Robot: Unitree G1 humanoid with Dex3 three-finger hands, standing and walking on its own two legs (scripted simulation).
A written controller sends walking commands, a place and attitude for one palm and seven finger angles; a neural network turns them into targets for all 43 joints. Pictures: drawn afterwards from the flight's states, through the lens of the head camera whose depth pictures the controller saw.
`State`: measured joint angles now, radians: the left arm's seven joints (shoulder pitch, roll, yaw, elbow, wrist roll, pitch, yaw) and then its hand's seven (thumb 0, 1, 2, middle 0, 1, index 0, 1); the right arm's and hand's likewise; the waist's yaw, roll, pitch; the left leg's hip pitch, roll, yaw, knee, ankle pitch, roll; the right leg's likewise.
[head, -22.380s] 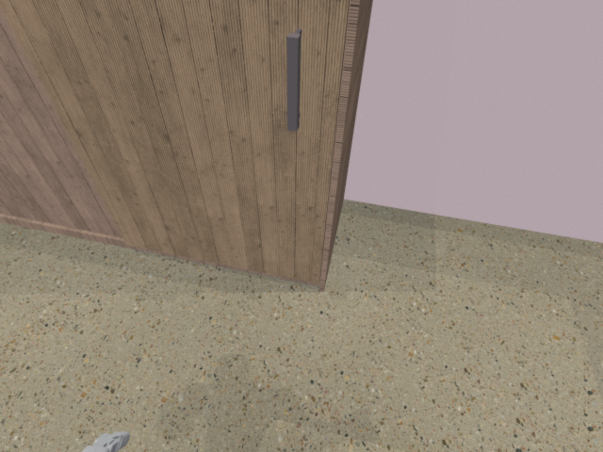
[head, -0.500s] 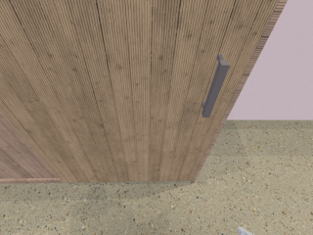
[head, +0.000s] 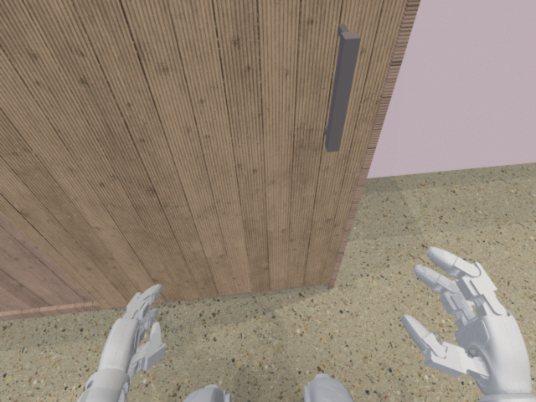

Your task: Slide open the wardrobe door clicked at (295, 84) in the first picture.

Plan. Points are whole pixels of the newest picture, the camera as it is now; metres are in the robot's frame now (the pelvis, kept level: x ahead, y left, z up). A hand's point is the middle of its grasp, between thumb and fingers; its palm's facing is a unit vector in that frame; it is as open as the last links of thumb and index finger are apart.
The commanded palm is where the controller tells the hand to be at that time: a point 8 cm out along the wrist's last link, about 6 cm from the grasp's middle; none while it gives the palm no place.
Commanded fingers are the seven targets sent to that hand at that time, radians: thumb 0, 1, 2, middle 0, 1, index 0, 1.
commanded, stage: raise the hand with hooked fingers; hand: right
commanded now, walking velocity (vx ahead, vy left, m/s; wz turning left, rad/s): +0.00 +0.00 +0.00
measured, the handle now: (336, 93) +0.57 -0.12 +0.17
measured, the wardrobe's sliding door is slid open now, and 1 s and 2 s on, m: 0.00 0.00 0.00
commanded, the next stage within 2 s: move the hooked fingers beside the handle in 1.50 s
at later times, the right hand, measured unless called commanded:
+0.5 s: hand (458, 271) +0.26 -0.23 +0.11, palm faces -0.07 +1.00 -0.06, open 12.6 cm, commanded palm +0.24 -0.29 +0.14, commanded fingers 0.00 0.41 -0.34 0.29 1.14 0.29 1.14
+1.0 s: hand (512, 191) +0.31 -0.28 +0.20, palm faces +0.02 +1.00 -0.08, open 14.0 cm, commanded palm +0.28 -0.32 +0.19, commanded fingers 0.00 0.50 -0.30 0.30 1.20 0.30 1.20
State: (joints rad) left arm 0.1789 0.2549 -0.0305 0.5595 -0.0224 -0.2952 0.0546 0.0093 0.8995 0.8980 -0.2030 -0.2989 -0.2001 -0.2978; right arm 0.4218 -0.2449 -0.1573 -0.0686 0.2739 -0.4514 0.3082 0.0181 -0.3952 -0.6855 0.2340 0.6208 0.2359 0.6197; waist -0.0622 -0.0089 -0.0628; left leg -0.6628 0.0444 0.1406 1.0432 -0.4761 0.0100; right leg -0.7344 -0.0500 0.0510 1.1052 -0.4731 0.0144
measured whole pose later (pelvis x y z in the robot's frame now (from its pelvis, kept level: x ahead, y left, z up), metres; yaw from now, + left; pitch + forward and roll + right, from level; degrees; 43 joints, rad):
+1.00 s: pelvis +0.04 +0.00 +0.06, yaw +1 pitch +0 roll +1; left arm 0.25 0.27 -0.09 0.63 -0.04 -0.28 0.12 0.01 0.90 0.90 -0.21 -0.30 -0.20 -0.30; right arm -0.04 -0.44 -0.45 0.22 0.36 -0.05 0.50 -0.01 0.50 -0.30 0.30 1.20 0.31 1.20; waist -0.04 -0.05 -0.03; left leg -0.30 0.03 0.10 0.66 -0.35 0.00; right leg -0.35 -0.04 0.00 0.71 -0.36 0.01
